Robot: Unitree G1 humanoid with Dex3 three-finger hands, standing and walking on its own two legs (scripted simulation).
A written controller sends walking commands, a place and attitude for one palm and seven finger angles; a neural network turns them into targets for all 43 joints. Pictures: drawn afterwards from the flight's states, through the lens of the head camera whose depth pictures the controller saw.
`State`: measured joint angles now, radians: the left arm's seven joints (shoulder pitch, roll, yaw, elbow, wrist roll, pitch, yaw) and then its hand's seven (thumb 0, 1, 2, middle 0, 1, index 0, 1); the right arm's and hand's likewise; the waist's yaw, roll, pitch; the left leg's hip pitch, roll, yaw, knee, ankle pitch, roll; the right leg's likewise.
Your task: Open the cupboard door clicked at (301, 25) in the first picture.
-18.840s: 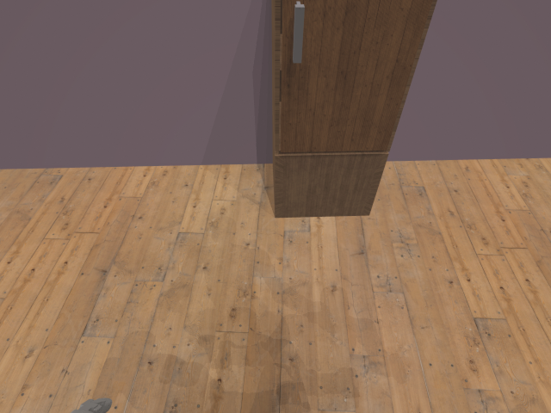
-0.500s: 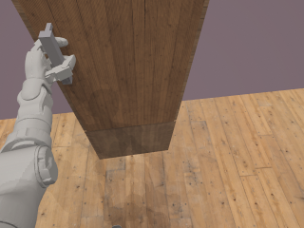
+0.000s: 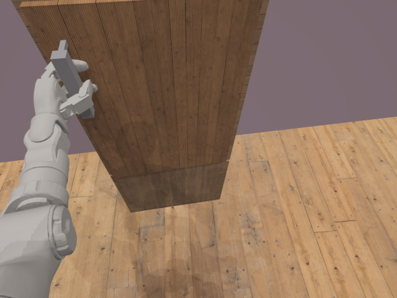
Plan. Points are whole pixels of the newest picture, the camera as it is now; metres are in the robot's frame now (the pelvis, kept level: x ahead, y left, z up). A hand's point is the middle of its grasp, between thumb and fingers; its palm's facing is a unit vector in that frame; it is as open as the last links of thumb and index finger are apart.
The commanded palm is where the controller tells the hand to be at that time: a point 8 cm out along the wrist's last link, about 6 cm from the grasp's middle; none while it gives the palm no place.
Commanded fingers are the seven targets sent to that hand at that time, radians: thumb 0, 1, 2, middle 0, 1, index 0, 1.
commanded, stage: pull the door open along its arc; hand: left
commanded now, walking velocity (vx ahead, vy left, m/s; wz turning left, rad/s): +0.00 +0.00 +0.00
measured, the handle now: (76, 81) +0.53 +0.22 +0.14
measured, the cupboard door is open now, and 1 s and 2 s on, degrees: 2 39 39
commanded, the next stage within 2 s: open thumb and fingers to let go in 0.72 s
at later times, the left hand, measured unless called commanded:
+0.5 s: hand (119, 159) +0.33 +0.11 +0.14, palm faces +0.34 -0.94 +0.06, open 6.3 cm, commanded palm +0.27 +0.15 +0.13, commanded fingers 0.00 0.90 0.90 -0.40 -1.35 -0.40 -1.35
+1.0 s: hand (155, 182) +0.29 +0.06 +0.14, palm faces +0.47 -0.88 -0.01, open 6.6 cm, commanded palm +0.23 +0.09 +0.13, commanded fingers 0.00 0.20 0.60 -0.35 -1.27 -0.35 -1.27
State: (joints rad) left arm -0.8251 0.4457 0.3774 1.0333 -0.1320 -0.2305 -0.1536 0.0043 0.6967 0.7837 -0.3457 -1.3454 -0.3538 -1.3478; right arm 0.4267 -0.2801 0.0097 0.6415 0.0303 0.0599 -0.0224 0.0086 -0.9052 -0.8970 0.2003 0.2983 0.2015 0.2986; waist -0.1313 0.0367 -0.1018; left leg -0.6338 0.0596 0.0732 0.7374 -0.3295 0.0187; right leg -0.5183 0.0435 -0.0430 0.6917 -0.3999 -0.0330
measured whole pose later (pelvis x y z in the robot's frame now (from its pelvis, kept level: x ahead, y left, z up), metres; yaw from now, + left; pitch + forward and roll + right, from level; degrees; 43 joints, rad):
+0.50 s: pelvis +0.01 -0.01 +0.01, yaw +2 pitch +3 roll +0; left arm -0.10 -0.03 -0.01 0.02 -0.08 0.10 0.36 0.01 0.64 0.74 -0.32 -1.35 -0.36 -1.32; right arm 0.16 -0.21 0.02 0.57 0.01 0.04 0.00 0.01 -0.91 -0.90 0.20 0.30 0.20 0.30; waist 0.01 0.04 -0.09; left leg -0.36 0.03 0.06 0.62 -0.30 0.00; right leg -0.25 0.02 -0.06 0.61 -0.40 -0.04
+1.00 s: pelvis -0.01 -0.05 +0.02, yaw +5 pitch -3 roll +1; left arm 0.01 -0.11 -0.21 -0.08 0.02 0.18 0.59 0.01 0.57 0.75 -0.37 -1.32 -0.37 -1.33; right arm 0.13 -0.20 0.02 0.66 -0.03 0.12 0.00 0.01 -0.91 -0.90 0.20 0.30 0.20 0.30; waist 0.02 0.06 -0.03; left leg -0.27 0.03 -0.01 0.57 -0.26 -0.03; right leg -0.14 0.04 -0.13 0.56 -0.38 -0.09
